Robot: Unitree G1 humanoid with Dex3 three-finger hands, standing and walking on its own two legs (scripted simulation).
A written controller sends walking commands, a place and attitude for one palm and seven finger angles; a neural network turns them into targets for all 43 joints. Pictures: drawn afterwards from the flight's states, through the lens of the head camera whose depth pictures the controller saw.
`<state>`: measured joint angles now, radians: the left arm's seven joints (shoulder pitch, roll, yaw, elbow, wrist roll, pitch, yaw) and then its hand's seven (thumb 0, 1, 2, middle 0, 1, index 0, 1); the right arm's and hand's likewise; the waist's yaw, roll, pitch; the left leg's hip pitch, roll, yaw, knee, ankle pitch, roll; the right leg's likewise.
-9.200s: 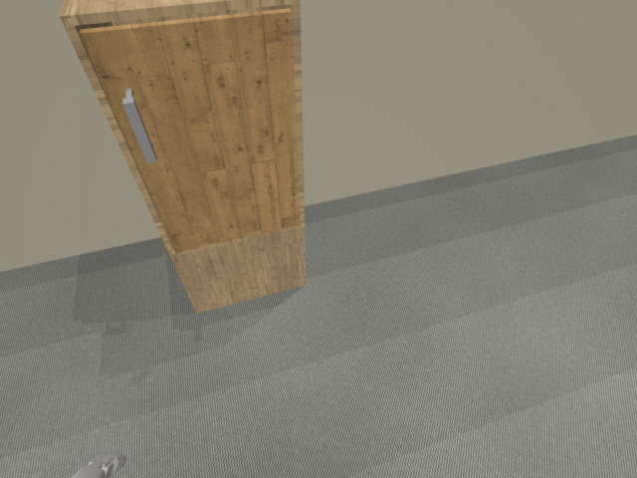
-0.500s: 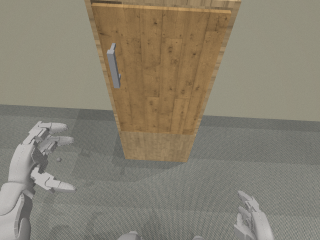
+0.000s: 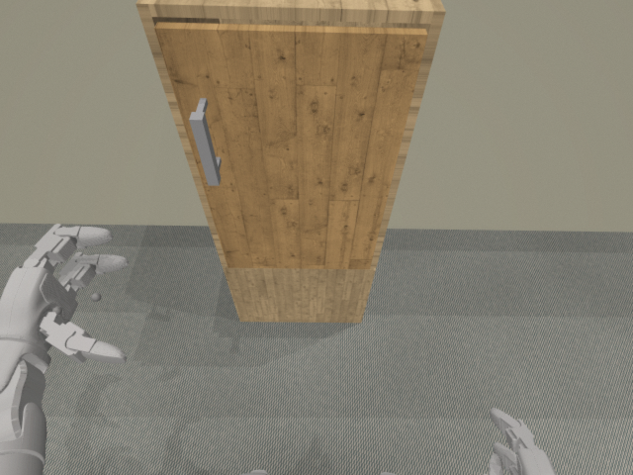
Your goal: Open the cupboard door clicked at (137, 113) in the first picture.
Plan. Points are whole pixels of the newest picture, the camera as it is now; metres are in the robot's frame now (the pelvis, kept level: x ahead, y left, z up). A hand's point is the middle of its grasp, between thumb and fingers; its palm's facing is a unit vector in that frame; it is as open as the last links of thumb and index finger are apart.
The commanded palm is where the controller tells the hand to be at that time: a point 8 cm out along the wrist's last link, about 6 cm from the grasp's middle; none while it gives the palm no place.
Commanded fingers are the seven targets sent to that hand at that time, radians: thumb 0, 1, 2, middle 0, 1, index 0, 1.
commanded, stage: raise the hand with hooked fingers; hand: left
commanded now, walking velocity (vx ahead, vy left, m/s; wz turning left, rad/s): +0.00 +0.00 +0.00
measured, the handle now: (208, 143) +0.59 +0.21 +0.06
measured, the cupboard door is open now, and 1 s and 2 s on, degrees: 0 0 0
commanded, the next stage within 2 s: move the hooked fingers beside the handle in 0.24 s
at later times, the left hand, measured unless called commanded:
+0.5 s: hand (99, 297) +0.29 +0.27 +0.08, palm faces +0.07 -1.00 -0.02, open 14.0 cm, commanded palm +0.28 +0.31 +0.07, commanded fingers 0.00 -0.50 0.30 -0.30 -1.20 -0.30 -1.20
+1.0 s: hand (134, 231) +0.39 +0.26 +0.07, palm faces +0.05 -1.00 -0.02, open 14.0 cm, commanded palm +0.37 +0.31 +0.07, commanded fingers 0.00 -0.50 0.30 -0.30 -1.20 -0.30 -1.20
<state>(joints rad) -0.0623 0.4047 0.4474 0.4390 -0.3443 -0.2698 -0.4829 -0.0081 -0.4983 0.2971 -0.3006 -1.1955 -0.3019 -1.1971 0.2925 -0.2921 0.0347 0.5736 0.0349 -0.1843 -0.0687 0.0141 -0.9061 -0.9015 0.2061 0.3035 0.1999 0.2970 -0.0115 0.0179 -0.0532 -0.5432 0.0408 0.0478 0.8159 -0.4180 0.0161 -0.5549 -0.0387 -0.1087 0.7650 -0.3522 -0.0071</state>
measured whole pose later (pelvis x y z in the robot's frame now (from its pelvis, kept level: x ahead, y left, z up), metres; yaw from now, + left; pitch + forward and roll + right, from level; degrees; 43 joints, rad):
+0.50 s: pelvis -0.01 -0.01 +0.00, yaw +1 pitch +7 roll -1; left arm -0.15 0.39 0.43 0.52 -0.33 -0.30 -0.48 -0.01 -0.50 0.30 -0.30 -1.20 -0.30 -1.20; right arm 0.26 -0.28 0.05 0.59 0.04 -0.19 -0.09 0.01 -0.91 -0.90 0.21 0.30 0.20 0.30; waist 0.01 0.02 -0.05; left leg -0.55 0.04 0.03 0.83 -0.41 0.01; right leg -0.56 -0.04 -0.12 0.78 -0.35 -0.02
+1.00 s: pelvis -0.01 +0.00 -0.01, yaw -1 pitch +12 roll -1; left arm -0.53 0.52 0.48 0.93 -0.23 -0.36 -0.45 -0.01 -0.50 0.30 -0.30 -1.20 -0.30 -1.20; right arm 0.35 -0.29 0.04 0.63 0.03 -0.09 -0.07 0.01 -0.91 -0.90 0.21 0.30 0.20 0.30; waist -0.07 0.00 -0.05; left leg -0.67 0.05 0.05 0.87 -0.41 0.01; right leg -0.69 -0.03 -0.10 0.82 -0.34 -0.02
